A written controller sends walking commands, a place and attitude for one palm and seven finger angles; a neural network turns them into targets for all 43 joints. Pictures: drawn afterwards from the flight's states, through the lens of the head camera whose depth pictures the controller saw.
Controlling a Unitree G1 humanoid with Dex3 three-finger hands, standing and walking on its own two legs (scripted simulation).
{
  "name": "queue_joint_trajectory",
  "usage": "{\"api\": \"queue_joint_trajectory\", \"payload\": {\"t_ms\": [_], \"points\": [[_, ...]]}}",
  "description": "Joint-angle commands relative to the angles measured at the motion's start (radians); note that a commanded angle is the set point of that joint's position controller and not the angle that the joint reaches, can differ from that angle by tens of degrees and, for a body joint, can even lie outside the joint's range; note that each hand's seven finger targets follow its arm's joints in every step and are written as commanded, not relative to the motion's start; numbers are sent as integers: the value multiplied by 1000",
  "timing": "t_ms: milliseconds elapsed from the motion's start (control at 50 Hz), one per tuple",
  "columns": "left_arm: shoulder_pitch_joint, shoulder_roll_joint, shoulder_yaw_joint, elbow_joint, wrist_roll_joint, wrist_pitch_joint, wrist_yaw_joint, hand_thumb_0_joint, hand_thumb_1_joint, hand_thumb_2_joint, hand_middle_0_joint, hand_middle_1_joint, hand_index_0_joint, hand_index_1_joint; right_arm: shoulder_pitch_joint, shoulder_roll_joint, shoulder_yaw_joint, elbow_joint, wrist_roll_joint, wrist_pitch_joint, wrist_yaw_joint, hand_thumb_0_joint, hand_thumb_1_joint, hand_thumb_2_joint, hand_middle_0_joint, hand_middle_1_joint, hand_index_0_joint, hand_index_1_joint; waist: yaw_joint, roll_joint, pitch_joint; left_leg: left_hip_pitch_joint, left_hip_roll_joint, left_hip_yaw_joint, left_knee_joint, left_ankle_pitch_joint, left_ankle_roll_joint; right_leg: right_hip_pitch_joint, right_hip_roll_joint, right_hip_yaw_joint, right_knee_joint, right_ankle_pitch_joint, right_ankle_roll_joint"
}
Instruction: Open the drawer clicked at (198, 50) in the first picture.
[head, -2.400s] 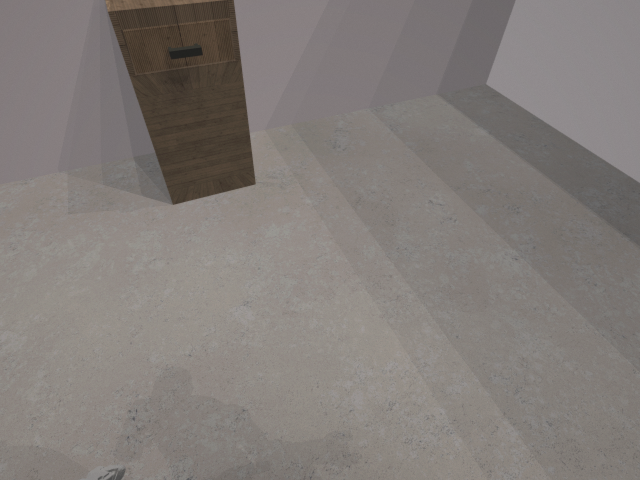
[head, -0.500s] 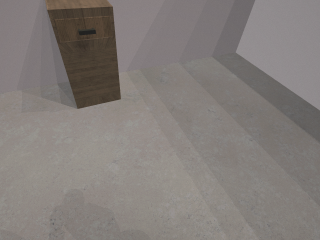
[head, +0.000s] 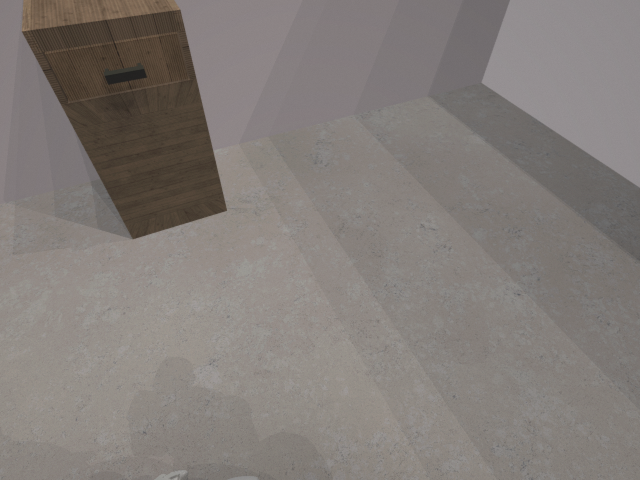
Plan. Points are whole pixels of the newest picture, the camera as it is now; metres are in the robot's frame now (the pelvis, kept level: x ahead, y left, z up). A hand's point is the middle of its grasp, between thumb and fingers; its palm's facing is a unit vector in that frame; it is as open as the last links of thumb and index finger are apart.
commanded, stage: walk to a spot facing it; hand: left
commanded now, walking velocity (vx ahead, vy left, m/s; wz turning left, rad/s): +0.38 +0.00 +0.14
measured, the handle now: (124, 71) +1.17 +0.60 -0.07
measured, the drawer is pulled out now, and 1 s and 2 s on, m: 0.00 0.00 0.00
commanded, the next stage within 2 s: turn to face it in 0.94 s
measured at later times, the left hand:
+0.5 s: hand out of the picture +0.14 +0.21 -0.17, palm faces +0.14 -0.98 -0.13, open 7.4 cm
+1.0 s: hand (237, 275) +0.50 +0.17 -0.15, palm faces +0.07 -0.97 -0.22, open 7.3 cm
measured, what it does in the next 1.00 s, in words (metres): walks ahead: left foot, then right foot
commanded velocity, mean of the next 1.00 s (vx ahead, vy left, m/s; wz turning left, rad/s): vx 0.34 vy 0.00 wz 0.08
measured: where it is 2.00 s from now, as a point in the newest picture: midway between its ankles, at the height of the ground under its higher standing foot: (318, 372)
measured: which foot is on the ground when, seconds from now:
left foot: up 0.00-0.34, down 0.36-0.86, up 0.88-1.00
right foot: down 0.00-0.36, up 0.38-0.84, down 0.86-1.00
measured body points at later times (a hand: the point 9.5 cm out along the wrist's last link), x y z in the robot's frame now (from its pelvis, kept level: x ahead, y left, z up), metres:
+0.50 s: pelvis +0.22 +0.05 +0.01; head +0.23 +0.07 +0.46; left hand +0.13 +0.26 -0.16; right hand +0.32 -0.17 -0.13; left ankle +0.25 +0.14 -0.73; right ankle +0.16 -0.08 -0.63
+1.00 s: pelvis +0.43 -0.01 +0.01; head +0.44 -0.02 +0.46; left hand +0.50 +0.23 -0.13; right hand +0.39 -0.23 -0.16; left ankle +0.36 +0.12 -0.63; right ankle +0.47 -0.10 -0.73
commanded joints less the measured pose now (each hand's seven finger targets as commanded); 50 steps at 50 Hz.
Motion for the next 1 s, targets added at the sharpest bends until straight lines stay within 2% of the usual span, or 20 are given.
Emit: {"api": "queue_joint_trajectory", "payload": {"t_ms": [0,80,240,260,300,320,340,360,380,420,500,640,740,780,800,820,840,860,920,980], "points": [[145,79,0,28,5,-4,7,0,900,900,-200,-300,-200,-300,81,-10,-5,-53,-15,12,15,0,-900,-900,200,300,200,300,-9,-72,38,-121,65,-23,-65,93,-27,-73,-283,232,-415,38,-52],[159,87,4,27,6,-12,7,0,900,900,-200,-300,-200,-300,-46,-33,-12,-119,-14,18,33,0,-900,-900,200,300,200,300,-7,-92,68,-176,84,6,-252,194,-53,-44,-262,176,-459,23,-61],[319,132,6,76,5,-9,10,0,900,900,-200,-300,-200,-300,-320,-59,-2,-217,-13,-10,54,0,-900,-900,200,300,200,300,85,-62,64,-186,28,94,-603,159,-22,262,-287,153,-358,357,-59],[322,136,8,79,6,-7,11,0,900,900,-200,-300,-200,-300,-312,-68,-4,-217,-13,-13,52,0,-900,-900,200,300,200,300,77,-57,51,-148,17,104,-631,131,-12,281,-292,148,-322,421,-60],[297,148,12,80,3,-7,11,0,900,900,-200,-300,-200,-300,-157,-101,-15,-172,-19,-25,39,0,-900,-900,200,300,200,300,-2,-29,-32,95,-42,145,-736,138,12,256,-258,77,-98,619,-31],[289,139,11,73,-4,-6,9,0,900,900,-200,-300,-200,-300,2,-155,-29,-127,-24,-31,30,0,-900,-900,200,300,200,300,-70,43,-137,363,-11,87,-793,207,43,133,-207,26,125,560,8],[328,85,4,53,-16,-5,-1,0,900,900,-200,-300,-200,-300,125,-279,-59,-100,-35,-36,19,0,-900,-900,200,300,200,300,-94,278,-259,617,249,-279,-861,253,138,-137,-63,-26,446,120,67],[274,87,-3,15,-12,-10,-4,0,900,900,-200,-300,-200,-300,182,-312,-63,-81,-15,-29,9,0,-900,-900,200,300,200,300,-104,307,-275,685,384,-466,-963,371,216,-305,-8,73,669,-305,71],[204,114,7,3,-10,-1,-3,0,900,900,-200,-300,-200,-300,125,-293,-58,-91,-7,-22,5,0,-900,-900,200,300,200,300,-87,146,-193,567,383,-417,-994,249,225,-337,-62,132,735,-290,56],[160,66,12,17,-2,15,-11,0,900,900,-200,-300,-200,-300,-27,-194,-35,-123,-9,-35,0,0,-900,-900,200,300,200,300,-26,50,-20,323,319,-282,-1067,138,156,-355,-131,173,728,-136,67],[261,4,17,45,14,62,-20,0,900,900,-200,-300,-200,-300,-95,-112,-23,-131,-12,-53,-4,0,-900,-900,200,300,200,300,64,93,26,98,203,-48,-1136,75,96,-229,-150,158,592,1,91],[81,32,23,-35,7,76,-35,0,900,900,-200,-300,-200,-300,-34,-157,-32,-104,-10,-56,-1,0,-900,-900,200,300,200,300,41,105,79,201,205,28,-1175,117,122,-287,-166,123,255,100,115],[-5,43,24,-66,8,57,-36,0,900,900,-200,-300,-200,-300,25,-169,-37,-73,-21,-43,2,0,-900,-900,200,300,200,300,13,99,80,271,221,51,-1082,195,106,-186,-104,68,56,56,94],[83,68,32,-42,10,46,-34,0,900,900,-200,-300,-200,-300,13,-174,-36,-71,-20,-37,2,0,-900,-900,200,300,200,300,62,78,30,252,200,74,-943,287,79,-23,-64,42,-22,48,74],[212,96,40,2,15,36,-31,0,900,900,-200,-300,-200,-300,5,-163,-32,-70,-16,-36,3,0,-900,-900,200,300,200,300,120,15,-28,210,144,129,-755,365,48,150,-38,36,-74,61,59],[357,182,61,45,23,19,-22,0,900,900,-200,-300,-200,-300,23,-125,-26,-80,-6,-38,13,0,-900,-900,200,300,200,300,174,-160,-144,42,65,181,-446,229,8,378,-208,243,-139,16,9],[446,301,81,66,11,14,-11,0,900,900,-200,-300,-200,-300,41,-71,-9,-118,0,-41,19,0,-900,-900,200,300,200,300,165,-400,-230,-201,-64,150,-150,-208,-28,532,-444,626,-278,77,-77],[429,284,74,61,-3,18,-3,0,900,900,-200,-300,-200,-300,-28,-108,-16,-135,0,-35,14,0,-900,-900,200,300,200,300,176,-261,-215,-248,-37,19,-19,-203,-10,501,-461,639,-324,99,-102],[212,157,33,14,0,8,4,0,900,900,-200,-300,-200,-300,-83,-82,-19,-117,-4,-22,16,0,-900,-900,200,300,200,300,86,-102,-56,-226,53,-36,11,14,-17,198,-395,376,-342,143,-43],[158,94,8,12,6,-1,11,0,900,900,-200,-300,-200,-300,-10,-38,-15,-86,-8,13,22,0,-900,-900,200,300,200,300,17,-90,1,-160,51,-15,-90,81,-37,67,-337,151,-371,251,-1]]}}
